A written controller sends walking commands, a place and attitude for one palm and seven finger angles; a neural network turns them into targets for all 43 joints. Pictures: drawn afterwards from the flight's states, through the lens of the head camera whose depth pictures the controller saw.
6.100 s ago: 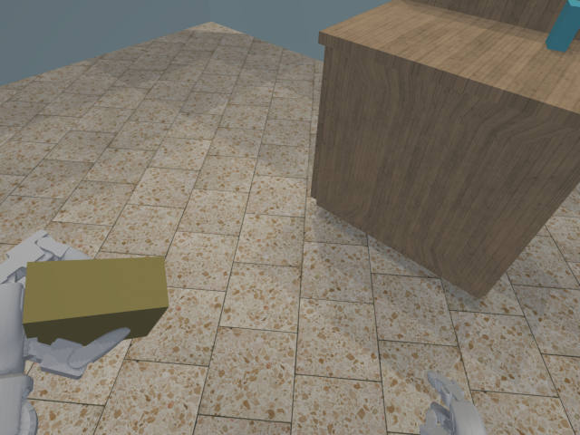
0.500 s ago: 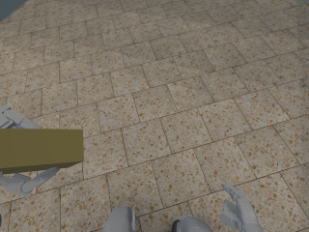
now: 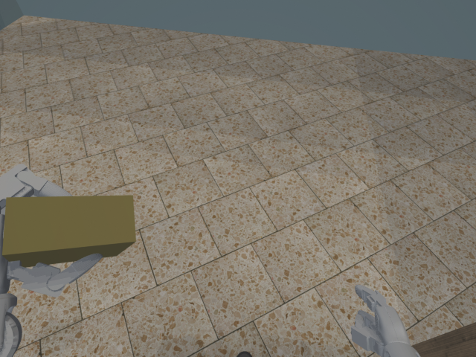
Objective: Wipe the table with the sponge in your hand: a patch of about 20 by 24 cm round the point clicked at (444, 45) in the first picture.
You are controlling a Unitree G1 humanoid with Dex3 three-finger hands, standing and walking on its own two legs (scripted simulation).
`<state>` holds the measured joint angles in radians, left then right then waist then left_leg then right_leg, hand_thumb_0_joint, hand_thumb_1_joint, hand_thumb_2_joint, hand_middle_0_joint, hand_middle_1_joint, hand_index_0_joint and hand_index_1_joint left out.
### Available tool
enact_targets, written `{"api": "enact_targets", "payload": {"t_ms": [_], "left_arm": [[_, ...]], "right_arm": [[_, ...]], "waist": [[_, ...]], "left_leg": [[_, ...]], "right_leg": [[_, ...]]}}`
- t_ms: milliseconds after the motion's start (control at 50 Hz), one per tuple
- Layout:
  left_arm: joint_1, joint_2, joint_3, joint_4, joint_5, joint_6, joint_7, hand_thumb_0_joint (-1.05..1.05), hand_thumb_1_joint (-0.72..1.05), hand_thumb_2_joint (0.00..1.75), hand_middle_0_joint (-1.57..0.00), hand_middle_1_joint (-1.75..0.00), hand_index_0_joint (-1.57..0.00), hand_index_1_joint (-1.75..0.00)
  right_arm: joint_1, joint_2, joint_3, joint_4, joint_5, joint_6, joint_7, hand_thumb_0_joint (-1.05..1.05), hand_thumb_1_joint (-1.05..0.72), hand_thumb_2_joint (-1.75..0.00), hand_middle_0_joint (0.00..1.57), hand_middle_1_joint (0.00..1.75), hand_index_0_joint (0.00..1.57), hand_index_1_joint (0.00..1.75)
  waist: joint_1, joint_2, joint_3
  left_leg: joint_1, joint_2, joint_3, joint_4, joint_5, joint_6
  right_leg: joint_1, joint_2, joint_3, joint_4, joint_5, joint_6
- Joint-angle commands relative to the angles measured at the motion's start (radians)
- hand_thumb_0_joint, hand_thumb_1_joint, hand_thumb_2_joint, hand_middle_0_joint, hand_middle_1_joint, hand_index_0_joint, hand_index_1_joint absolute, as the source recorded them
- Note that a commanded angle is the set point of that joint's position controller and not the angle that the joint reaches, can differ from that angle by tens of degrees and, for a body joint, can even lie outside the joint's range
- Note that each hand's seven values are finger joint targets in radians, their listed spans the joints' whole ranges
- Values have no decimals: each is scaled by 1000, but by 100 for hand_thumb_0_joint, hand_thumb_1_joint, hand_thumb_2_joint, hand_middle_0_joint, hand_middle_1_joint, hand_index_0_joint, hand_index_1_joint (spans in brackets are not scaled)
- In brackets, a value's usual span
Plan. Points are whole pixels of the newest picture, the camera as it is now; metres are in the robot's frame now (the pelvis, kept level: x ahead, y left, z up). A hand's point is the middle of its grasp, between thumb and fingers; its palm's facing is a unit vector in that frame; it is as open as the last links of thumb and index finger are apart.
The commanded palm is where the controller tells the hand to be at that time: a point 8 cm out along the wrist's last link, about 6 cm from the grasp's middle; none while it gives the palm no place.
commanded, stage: turn to face it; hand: left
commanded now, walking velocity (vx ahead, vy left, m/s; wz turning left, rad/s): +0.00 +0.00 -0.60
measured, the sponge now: (90, 231) +0.23 +0.21 +0.16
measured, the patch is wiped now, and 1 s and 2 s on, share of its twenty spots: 0.00 0.00 0.00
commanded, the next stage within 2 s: none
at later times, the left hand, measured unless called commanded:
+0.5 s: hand (222, 232) +0.24 +0.05 +0.16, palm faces -0.06 -0.81 -0.58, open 9.9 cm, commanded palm +0.18 +0.14 +0.18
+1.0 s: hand (269, 250) +0.22 +0.00 +0.17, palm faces -0.17 -0.89 -0.42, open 9.9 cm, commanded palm +0.20 +0.06 +0.18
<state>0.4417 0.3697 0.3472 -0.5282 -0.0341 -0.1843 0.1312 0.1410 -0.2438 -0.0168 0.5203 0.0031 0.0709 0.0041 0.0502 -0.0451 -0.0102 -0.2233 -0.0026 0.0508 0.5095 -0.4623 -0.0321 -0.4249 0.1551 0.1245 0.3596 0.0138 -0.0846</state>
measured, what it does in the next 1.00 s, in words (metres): walks backwards, turning right: right foot, then left foot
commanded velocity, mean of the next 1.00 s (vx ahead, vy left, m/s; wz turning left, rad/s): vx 0.00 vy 0.00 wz -0.60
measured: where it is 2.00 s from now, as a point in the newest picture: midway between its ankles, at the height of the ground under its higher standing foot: outside the picture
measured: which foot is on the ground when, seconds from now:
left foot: down 0.00-0.38, up 0.40-0.76, down 0.78-1.00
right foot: down 0.00-0.02, up 0.04-0.36, down 0.38-0.78, up 0.80-1.00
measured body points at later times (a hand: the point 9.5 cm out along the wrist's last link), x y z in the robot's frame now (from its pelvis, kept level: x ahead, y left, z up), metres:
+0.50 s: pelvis -0.06 -0.06 -0.01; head +0.03 -0.11 +0.43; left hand +0.24 +0.10 +0.19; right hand +0.00 -0.35 -0.12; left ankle -0.06 +0.09 -0.65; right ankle -0.07 -0.16 -0.73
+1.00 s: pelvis -0.10 -0.06 +0.00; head -0.07 -0.09 +0.45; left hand +0.22 +0.05 +0.19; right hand -0.05 -0.32 -0.09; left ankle +0.00 +0.05 -0.73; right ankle -0.15 -0.16 -0.69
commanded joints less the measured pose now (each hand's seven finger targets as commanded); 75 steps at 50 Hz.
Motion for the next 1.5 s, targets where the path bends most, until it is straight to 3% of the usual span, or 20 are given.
{"api": "enact_targets", "payload": {"t_ms": [0,20,80,200,300,340,360,380,500,700,740,780,880,1040,1080,1100,1120,1140,1220,1480], "left_arm": [[-132,195,134,-254,6,-92,-7,0,10,130,-120,-160,-120,-160],[-149,226,160,-281,21,-95,-3,0,10,130,-120,-160,-120,-160],[-129,180,132,-311,12,-78,-4,0,10,130,-120,-160,-120,-160],[-143,139,58,-252,19,-51,9,0,10,130,-120,-160,-120,-160],[-93,187,120,-250,11,-58,15,0,10,130,-120,-160,-120,-160],[-54,250,175,-286,16,-72,22,0,10,130,-120,-160,-120,-160],[-11,308,236,-301,10,-82,36,0,10,130,-120,-160,-120,-160],[87,325,286,-238,6,-86,46,0,10,130,-120,-160,-120,-160],[232,279,356,-349,-51,-94,48,0,10,130,-120,-160,-120,-160],[118,189,202,-246,-22,-37,40,0,10,130,-120,-160,-120,-160],[49,184,170,-277,-10,-43,36,0,10,130,-120,-160,-120,-160],[-19,206,161,-322,16,-63,30,0,10,130,-120,-160,-120,-160],[-179,153,68,-358,24,-61,21,0,10,130,-120,-160,-120,-160],[-55,161,125,-203,-6,-41,19,0,10,130,-120,-160,-120,-160],[-4,193,157,-184,0,-40,20,0,10,130,-120,-160,-120,-160],[4,254,204,-200,-6,-48,28,0,10,130,-120,-160,-120,-160],[24,299,265,-195,-15,-51,39,0,10,130,-120,-160,-120,-160],[62,258,241,-190,-33,-33,28,0,10,130,-120,-160,-120,-160],[204,241,288,-242,-48,-58,41,0,10,130,-120,-160,-120,-160],[39,208,174,-153,-36,-54,49,0,10,130,-120,-160,-120,-160]], "right_arm": [[-65,-99,-39,-161,-15,-57,-7,0,-90,-90,20,30,20,30],[-58,-74,-43,-171,-2,-73,-13,0,-90,-90,20,30,20,30],[-52,-64,-37,-158,10,-90,7,0,-90,-90,20,30,20,30],[28,-100,-42,-130,16,-128,2,0,-90,-90,20,30,20,30],[31,-93,-37,-134,13,-157,7,0,-90,-90,20,30,20,30],[30,-76,-38,-137,27,-155,14,0,-90,-90,20,30,20,30],[-2,-44,-24,-158,22,-154,7,0,-90,-90,20,30,20,30],[-19,-47,-9,-150,6,-148,3,0,-90,-90,20,30,20,30],[-85,-36,-24,-122,13,-64,3,0,-90,-90,20,30,20,30],[-30,-85,-43,-129,19,-50,-19,0,-90,-90,20,30,20,30],[-12,-98,-47,-135,16,-54,-32,0,-90,-90,20,30,20,30],[-18,-107,-51,-166,10,-66,-40,0,-90,-90,20,30,20,30],[-20,-87,-37,-135,11,-106,-10,0,-90,-90,20,30,20,30],[35,-95,-38,-142,13,-149,4,0,-90,-90,20,30,20,30],[59,-75,-40,-140,24,-140,6,0,-90,-90,20,30,20,30],[18,-42,-24,-166,22,-136,0,0,-90,-90,20,30,20,30],[-40,-40,-5,-164,12,-133,-8,0,-90,-90,20,30,20,30],[-28,-54,-30,-149,31,-120,-7,0,-90,-90,20,30,20,30],[-84,-24,-13,-122,16,-59,-8,0,-90,-90,20,30,20,30],[-77,-113,-52,-108,17,-28,-21,0,-90,-90,20,30,20,30]], "waist": [[-16,307,-74],[-15,272,-61],[-17,264,-24],[-60,295,6],[-44,356,-70],[-35,124,-155],[-16,-130,-197],[-12,-148,-226],[-39,-8,-225],[-43,-62,-165],[-54,35,-141],[-22,333,-84],[-28,329,-10],[-39,303,-57],[-42,84,-131],[-28,-195,-137],[-14,-245,-153],[-32,-243,-200],[-31,-24,-227],[-13,-56,-125]], "left_leg": [[193,436,-307,-313,75,176],[135,494,-266,-278,273,209],[8,415,-33,-212,350,167],[125,349,89,-118,758,76],[136,342,147,74,764,30],[-40,261,173,381,487,-11],[-315,124,142,592,-82,-46],[-426,109,8,714,-217,-55],[-374,126,-40,614,-4,-74],[-9,74,-5,51,162,-30],[158,173,-70,-115,267,16],[177,471,-283,-178,563,168],[39,393,27,-140,578,127],[23,370,121,7,491,44],[-31,272,161,278,345,-6],[-292,145,141,483,-92,-44],[-430,97,42,662,-216,-64],[-399,116,-66,747,-125,-60],[-493,106,-72,817,39,-80],[-301,50,-77,470,54,-48]], "right_leg": [[-222,-68,28,481,-438,116],[-235,-97,-52,723,-437,132],[-205,-159,-88,908,-432,137],[-59,-140,-267,469,-385,159],[170,-119,-316,152,-283,142],[435,-266,-148,54,135,68],[604,-439,140,113,703,-43],[605,-532,205,151,886,-86],[474,-427,100,105,470,-91],[190,-337,192,100,104,-41],[16,-254,150,220,-121,28],[-186,-126,-61,641,-600,113],[-128,-209,-151,739,-460,143],[165,-148,-287,247,-353,143],[306,-246,-161,61,-50,86],[461,-411,134,67,449,-9],[482,-506,239,98,761,-72],[455,-473,225,93,648,-34],[547,-409,132,122,504,-59],[286,-352,302,-120,-197,14]]}}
